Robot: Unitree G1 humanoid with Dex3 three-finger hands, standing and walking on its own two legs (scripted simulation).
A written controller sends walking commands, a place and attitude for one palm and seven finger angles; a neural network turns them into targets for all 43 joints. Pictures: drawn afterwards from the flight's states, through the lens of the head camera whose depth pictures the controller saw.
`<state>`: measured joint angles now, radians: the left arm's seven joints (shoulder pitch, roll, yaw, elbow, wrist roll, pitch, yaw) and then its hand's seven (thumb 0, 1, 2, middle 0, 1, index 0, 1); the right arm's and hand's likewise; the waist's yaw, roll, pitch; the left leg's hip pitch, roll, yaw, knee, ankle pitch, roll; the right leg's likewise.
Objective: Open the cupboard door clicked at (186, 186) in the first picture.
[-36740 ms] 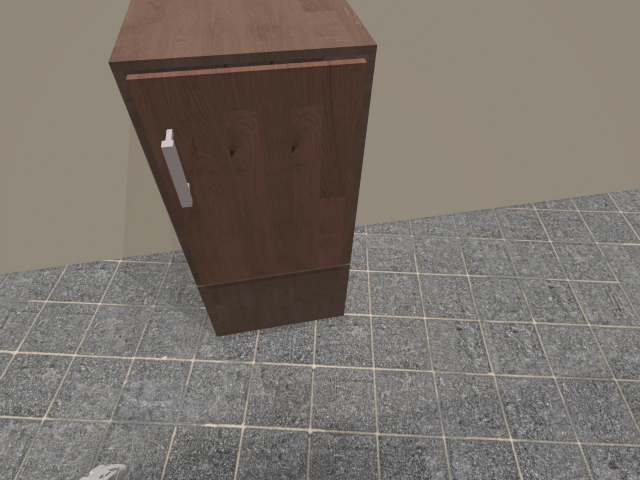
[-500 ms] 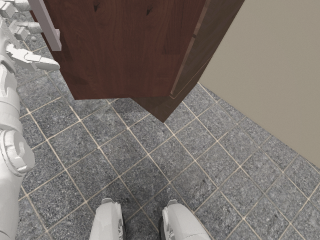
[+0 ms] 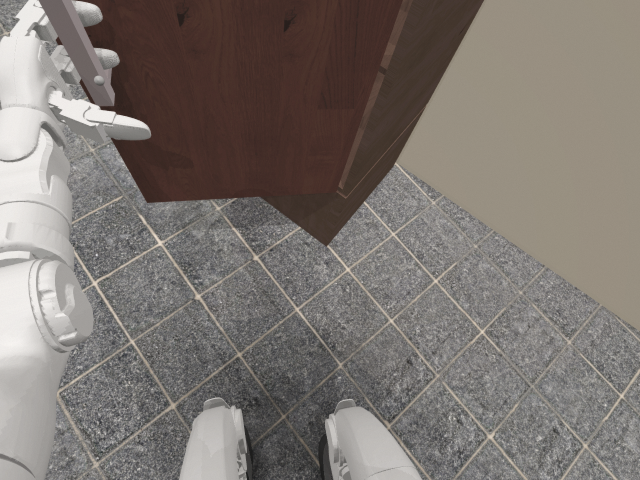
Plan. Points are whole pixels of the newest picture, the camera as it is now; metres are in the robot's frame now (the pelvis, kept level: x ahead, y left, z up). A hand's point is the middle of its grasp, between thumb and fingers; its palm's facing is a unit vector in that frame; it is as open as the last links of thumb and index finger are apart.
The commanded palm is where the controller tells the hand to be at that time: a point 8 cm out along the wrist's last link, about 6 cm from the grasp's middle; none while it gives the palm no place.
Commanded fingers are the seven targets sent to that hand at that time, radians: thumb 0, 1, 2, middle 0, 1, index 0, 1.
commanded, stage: slide the fingers in behind the handle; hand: left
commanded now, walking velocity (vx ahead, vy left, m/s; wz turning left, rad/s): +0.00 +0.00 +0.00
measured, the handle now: (82, 37) +0.61 +0.21 +0.09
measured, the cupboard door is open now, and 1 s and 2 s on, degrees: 45 45 65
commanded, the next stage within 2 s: close the thumb around the handle in 0.50 s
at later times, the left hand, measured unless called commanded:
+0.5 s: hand (108, 79) +0.56 +0.18 +0.09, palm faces +0.04 -1.00 -0.01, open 14.1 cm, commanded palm +0.54 +0.21 +0.08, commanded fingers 0.00 -0.50 0.30 -0.30 -1.20 -0.30 -1.20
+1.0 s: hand (107, 80) +0.56 +0.18 +0.09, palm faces +0.04 -1.00 -0.01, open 9.6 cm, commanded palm +0.54 +0.21 +0.08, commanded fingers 0.00 0.68 0.80 -0.38 -1.33 -0.38 -1.33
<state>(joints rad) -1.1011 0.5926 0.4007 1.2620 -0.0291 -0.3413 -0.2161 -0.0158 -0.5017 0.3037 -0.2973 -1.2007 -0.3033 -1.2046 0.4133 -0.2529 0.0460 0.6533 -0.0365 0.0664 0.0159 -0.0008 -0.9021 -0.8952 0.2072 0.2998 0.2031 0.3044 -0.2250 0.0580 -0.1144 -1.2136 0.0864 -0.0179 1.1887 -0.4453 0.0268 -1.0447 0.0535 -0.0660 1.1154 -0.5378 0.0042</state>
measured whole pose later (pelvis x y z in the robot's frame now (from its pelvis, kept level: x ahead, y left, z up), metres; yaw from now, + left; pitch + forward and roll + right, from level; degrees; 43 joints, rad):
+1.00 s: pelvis +0.01 +0.00 +0.00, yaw +0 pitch +27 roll -5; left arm -1.07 0.55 0.39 1.24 -0.04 -0.36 -0.18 -0.01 0.15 0.58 -0.33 -1.27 -0.33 -1.27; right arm 0.40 -0.25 0.03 0.66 -0.04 0.07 0.03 0.00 -0.90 -0.90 0.21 0.30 0.20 0.30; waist -0.21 0.06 -0.12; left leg -1.19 0.08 -0.02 1.18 -0.45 0.02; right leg -1.03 0.05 -0.06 1.11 -0.55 0.00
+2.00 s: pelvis +0.02 +0.00 +0.03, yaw +1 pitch +19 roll -3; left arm -0.45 0.10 0.23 0.65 -0.09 -0.39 0.16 0.01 0.70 0.76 -0.36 -1.34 -0.36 -1.31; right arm 0.33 -0.23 -0.01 0.58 -0.03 0.07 0.06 0.00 -0.90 -0.90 0.20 0.30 0.20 0.30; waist -0.09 0.04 -0.18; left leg -0.94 0.07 0.04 1.05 -0.44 0.02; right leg -0.81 0.03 -0.01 1.01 -0.54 0.01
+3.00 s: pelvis +0.01 -0.05 +0.03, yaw +5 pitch +13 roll +1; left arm -0.05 -0.12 -0.18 0.33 0.07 -0.35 0.53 0.01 0.13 0.57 -0.36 -1.27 -0.36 -1.27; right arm 0.18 -0.18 -0.02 0.60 -0.07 0.02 0.02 0.01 -0.90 -0.90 0.20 0.30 0.20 0.30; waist 0.00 0.04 -0.16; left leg -0.83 0.03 -0.02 1.00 -0.40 -0.04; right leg -0.71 0.01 -0.07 1.06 -0.58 -0.06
